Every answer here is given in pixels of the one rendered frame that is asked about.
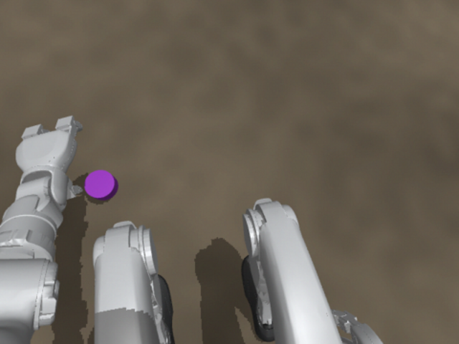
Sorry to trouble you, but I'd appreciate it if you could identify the left robot arm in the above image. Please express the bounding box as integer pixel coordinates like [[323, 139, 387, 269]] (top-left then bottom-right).
[[0, 166, 67, 344]]

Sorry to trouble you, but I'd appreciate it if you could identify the right robot foot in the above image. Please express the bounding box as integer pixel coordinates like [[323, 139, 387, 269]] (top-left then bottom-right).
[[242, 255, 275, 342]]

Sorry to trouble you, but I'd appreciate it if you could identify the left robot foot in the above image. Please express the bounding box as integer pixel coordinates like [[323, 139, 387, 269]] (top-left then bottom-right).
[[158, 274, 175, 344]]

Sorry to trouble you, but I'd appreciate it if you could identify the tin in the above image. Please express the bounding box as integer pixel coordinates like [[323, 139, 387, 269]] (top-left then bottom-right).
[[85, 170, 118, 201]]

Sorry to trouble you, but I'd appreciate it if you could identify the left robot hand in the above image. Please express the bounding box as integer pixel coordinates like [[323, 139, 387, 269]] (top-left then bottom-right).
[[16, 115, 83, 200]]

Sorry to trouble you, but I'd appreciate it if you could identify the right robot hand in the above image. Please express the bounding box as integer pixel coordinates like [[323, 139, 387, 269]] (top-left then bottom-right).
[[331, 309, 383, 344]]

